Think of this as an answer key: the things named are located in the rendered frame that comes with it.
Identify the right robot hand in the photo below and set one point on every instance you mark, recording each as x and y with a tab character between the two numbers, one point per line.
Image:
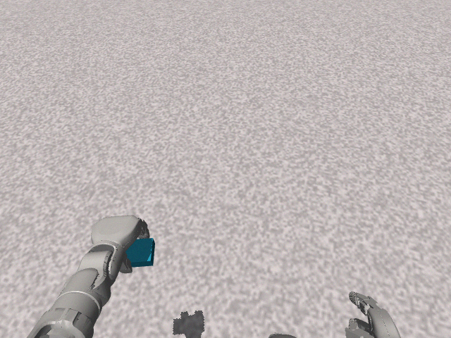
380	323

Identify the small box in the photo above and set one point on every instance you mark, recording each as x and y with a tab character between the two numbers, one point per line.
141	252

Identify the left robot hand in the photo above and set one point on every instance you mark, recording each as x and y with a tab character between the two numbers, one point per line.
123	230

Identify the left robot arm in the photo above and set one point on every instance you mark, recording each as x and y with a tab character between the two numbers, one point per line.
78	306

